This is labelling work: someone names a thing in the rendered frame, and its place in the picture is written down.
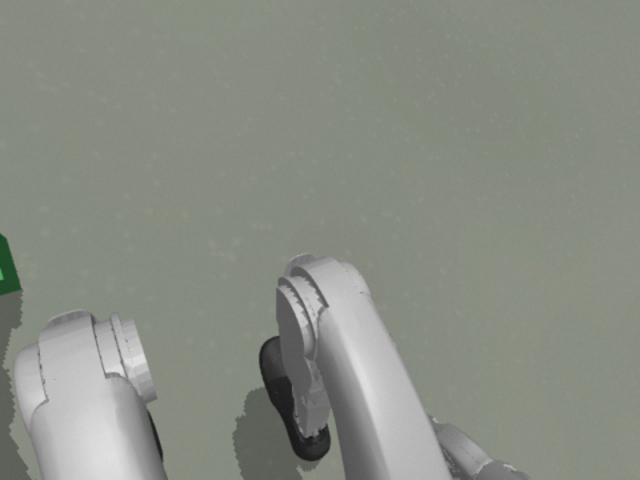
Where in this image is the right robot arm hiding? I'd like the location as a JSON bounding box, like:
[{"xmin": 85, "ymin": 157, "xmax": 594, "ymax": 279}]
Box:
[{"xmin": 476, "ymin": 461, "xmax": 533, "ymax": 480}]

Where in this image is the right robot hand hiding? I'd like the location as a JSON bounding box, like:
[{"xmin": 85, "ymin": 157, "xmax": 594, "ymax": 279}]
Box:
[{"xmin": 427, "ymin": 414, "xmax": 495, "ymax": 480}]

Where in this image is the cube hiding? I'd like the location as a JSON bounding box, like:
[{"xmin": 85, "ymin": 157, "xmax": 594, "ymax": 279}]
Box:
[{"xmin": 0, "ymin": 233, "xmax": 21, "ymax": 296}]

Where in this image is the left robot foot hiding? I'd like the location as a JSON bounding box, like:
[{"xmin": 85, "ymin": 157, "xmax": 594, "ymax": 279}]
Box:
[{"xmin": 147, "ymin": 409, "xmax": 163, "ymax": 463}]

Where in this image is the right robot foot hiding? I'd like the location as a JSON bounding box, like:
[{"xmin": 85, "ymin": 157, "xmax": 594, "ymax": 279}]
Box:
[{"xmin": 259, "ymin": 336, "xmax": 330, "ymax": 461}]

